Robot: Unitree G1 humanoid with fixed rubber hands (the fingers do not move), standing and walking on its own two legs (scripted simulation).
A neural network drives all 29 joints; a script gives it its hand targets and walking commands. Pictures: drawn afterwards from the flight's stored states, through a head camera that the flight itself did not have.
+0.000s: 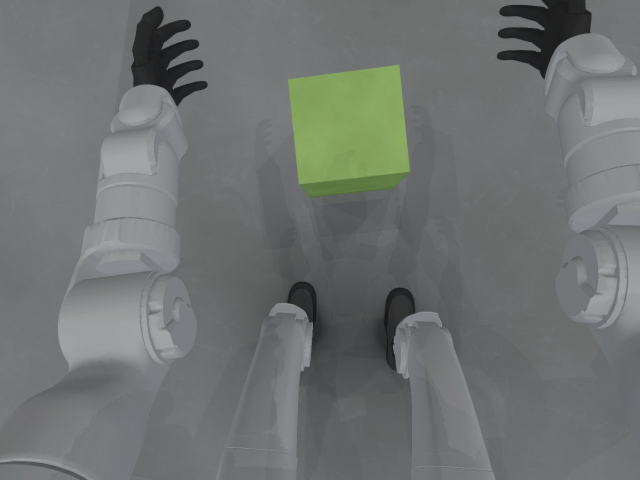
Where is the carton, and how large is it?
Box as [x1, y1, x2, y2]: [288, 65, 409, 197]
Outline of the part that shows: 398,65 288,79 299,184 311,197 392,188 409,171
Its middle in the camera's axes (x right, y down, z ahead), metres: +0.06 -0.23 +0.85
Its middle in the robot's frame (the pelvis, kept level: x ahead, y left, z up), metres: +0.56 +0.03 -0.54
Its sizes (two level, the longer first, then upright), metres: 0.210 0.200 0.250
